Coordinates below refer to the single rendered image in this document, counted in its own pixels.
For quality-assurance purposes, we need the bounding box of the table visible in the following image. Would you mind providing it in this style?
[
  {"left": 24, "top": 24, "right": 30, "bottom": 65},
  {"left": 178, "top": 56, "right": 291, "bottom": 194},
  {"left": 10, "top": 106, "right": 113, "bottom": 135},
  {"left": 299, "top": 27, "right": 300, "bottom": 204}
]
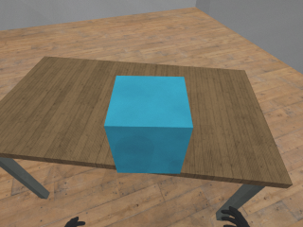
[{"left": 0, "top": 56, "right": 293, "bottom": 221}]

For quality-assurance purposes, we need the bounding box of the carton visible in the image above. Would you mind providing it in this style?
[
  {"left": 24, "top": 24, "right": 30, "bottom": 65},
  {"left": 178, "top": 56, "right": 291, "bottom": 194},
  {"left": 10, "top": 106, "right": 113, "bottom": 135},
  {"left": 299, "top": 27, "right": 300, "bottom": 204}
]
[{"left": 104, "top": 76, "right": 193, "bottom": 174}]

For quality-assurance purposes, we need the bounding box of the left robot hand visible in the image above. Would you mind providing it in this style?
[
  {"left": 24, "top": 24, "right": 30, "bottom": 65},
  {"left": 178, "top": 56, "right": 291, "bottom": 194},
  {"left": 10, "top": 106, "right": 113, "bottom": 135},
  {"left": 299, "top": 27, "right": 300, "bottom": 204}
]
[{"left": 64, "top": 217, "right": 85, "bottom": 227}]

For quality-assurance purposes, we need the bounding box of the right robot hand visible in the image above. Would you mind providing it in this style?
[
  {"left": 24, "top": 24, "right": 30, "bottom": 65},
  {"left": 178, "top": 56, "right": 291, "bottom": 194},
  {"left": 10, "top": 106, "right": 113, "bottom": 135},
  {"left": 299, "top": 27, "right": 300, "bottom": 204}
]
[{"left": 221, "top": 206, "right": 250, "bottom": 227}]

